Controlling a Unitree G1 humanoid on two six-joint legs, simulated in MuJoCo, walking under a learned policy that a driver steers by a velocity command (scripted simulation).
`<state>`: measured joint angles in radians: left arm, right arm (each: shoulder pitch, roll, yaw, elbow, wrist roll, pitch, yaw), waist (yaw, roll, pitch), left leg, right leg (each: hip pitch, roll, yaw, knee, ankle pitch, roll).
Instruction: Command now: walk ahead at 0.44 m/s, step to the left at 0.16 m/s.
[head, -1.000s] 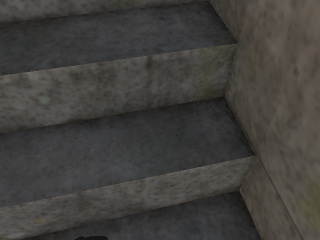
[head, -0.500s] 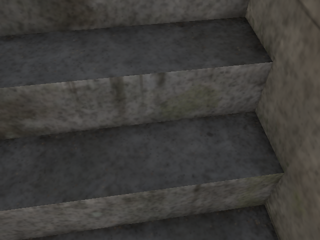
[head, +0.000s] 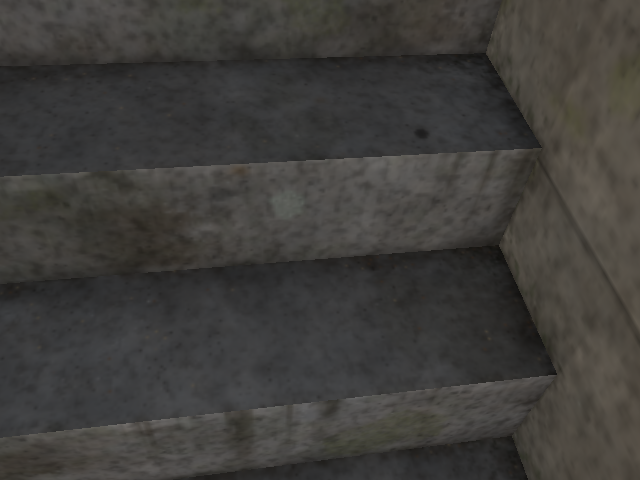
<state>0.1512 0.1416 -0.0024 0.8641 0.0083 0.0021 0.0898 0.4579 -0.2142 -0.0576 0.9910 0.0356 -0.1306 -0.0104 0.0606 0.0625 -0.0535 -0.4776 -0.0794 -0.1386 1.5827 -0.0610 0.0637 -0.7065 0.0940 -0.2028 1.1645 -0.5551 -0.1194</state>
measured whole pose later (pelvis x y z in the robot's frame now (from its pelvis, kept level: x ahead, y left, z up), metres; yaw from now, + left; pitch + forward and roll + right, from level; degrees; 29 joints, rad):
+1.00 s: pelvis +0.51 +0.09 +0.49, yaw +0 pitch +1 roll -3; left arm 0.45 0.19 0.05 1.04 0.02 -0.10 0.06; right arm 0.04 -0.10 -0.02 0.58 0.00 -0.04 -0.02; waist 0.01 0.08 0.00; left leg -1.15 -0.10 -0.15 2.29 -0.31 0.16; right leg -0.37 0.02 -0.11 0.68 -0.33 -0.03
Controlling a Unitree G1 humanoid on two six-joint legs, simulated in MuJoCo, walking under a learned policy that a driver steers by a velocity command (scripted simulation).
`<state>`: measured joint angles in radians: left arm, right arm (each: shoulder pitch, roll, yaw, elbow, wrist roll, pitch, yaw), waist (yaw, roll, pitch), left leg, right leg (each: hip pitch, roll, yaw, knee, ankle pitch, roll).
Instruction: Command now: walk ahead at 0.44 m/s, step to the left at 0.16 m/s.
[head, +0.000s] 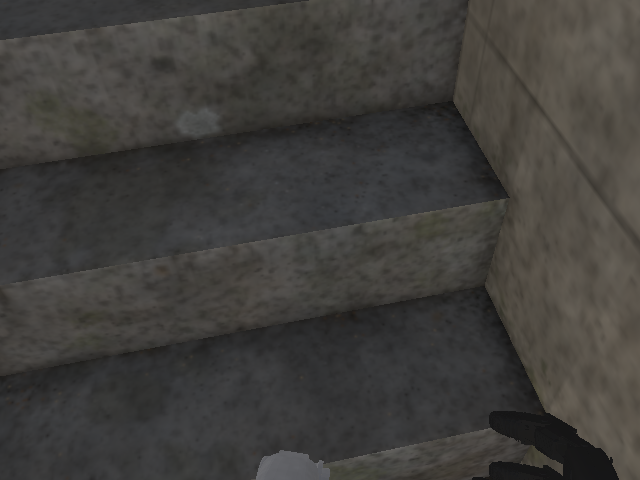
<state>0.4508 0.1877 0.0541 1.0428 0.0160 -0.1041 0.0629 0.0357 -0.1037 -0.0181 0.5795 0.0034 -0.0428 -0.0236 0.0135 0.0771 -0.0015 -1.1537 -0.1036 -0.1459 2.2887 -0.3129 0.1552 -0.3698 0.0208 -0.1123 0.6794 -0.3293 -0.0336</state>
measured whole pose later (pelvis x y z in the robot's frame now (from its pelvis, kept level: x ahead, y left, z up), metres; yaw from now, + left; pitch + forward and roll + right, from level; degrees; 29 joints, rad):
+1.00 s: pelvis +0.50 +0.15 +0.45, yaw +2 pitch +2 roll +2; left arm 0.52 0.18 0.03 1.05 0.01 -0.12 0.07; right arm -0.07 0.01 0.07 0.50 0.04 -0.01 -0.03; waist 0.03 -0.02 0.02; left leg -1.36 0.05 0.02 1.97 -0.38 0.17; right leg -0.08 -0.06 -0.06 0.25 -0.22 -0.03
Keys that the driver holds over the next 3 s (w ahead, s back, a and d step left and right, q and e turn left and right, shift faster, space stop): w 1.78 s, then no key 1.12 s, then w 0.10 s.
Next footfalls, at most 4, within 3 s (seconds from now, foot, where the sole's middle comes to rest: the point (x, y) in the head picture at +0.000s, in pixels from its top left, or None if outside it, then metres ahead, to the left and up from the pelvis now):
0.22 left None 0.23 0.14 -0.55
0.66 right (340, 390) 0.48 0.02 -0.34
1.08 left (134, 204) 0.67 0.32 -0.14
1.54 right None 1.02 0.11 0.07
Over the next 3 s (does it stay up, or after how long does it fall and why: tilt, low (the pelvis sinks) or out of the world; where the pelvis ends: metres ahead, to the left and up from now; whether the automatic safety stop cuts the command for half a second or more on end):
stays up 1.22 0.31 0.84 its command is cut before an obstacle from the start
